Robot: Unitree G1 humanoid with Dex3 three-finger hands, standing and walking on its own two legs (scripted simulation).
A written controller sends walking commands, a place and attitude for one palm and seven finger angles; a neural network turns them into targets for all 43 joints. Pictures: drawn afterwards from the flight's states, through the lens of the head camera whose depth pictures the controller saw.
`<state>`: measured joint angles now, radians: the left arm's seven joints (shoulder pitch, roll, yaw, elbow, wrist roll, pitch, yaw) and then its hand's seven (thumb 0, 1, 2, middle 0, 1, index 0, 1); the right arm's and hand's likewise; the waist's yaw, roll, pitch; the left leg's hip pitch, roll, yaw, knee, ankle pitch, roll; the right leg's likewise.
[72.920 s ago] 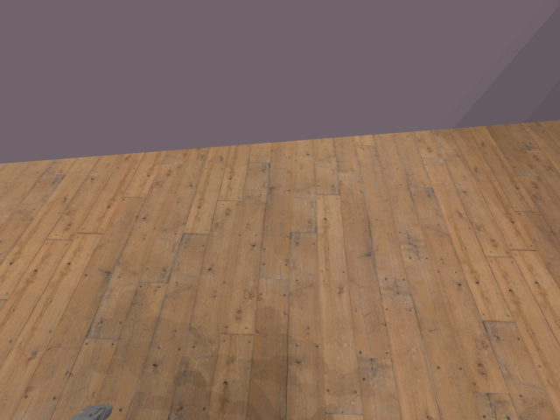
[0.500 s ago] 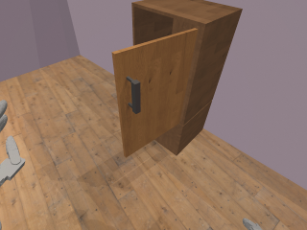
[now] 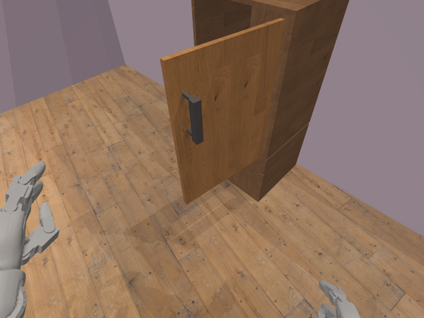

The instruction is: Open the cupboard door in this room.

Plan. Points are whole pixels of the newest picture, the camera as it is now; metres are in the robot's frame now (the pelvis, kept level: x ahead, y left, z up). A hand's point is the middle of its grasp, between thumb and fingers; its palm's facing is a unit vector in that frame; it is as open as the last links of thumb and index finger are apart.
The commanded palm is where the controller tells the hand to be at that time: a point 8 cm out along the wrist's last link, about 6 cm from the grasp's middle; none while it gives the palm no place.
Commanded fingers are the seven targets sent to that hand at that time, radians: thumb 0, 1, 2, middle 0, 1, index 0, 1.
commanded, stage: let the arm hang, fingers relaxed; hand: left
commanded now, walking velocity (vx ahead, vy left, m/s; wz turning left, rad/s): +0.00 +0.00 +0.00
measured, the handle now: (191, 118) +0.61 +0.10 +0.04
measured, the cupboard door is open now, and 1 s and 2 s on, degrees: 83 83 83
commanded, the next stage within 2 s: look to check the result in 1.04 s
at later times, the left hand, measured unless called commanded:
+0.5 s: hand out of the picture -0.06 +0.20 -0.16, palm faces +0.03 -0.97 -0.25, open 7.3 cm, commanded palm none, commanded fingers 0.00 0.90 0.90 -0.20 -0.30 -0.20 -0.30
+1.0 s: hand out of the picture +0.02 +0.18 -0.16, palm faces +0.02 -0.98 -0.21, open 7.4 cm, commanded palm none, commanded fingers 0.00 0.90 0.90 -0.20 -0.30 -0.20 -0.30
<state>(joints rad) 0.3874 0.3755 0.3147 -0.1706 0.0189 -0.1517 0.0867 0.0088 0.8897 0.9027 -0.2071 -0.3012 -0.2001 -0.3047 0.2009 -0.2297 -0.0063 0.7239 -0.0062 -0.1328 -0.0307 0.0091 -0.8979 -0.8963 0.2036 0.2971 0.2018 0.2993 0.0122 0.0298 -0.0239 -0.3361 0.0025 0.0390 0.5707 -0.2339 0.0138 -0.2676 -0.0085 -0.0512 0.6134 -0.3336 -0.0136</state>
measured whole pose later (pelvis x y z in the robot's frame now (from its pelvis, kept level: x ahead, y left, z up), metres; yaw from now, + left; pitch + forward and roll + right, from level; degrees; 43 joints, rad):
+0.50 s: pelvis -0.01 +0.00 +0.01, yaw +1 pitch -1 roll -1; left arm 0.33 0.20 0.01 1.16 0.01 0.02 0.02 0.00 0.94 0.90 -0.20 -0.30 -0.20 -0.30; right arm 0.27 -0.17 0.00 1.13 -0.01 0.03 -0.02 0.00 -0.90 -0.90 0.20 0.30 0.20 0.30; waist 0.00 0.02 0.08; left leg -0.25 0.01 0.02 0.42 -0.14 0.01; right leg -0.16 0.01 -0.07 0.42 -0.23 -0.03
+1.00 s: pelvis -0.01 +0.00 +0.01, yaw +0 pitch -2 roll +0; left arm 0.22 0.16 0.01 1.13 0.01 -0.01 0.03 0.01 0.91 0.90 -0.20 -0.30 -0.20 -0.30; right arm 0.24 -0.15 -0.01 1.14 -0.02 0.01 -0.03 0.00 -0.91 -0.90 0.20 0.30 0.20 0.30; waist -0.01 0.02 0.04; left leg -0.23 0.01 0.03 0.40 -0.14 0.01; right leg -0.15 0.00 -0.06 0.42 -0.24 -0.02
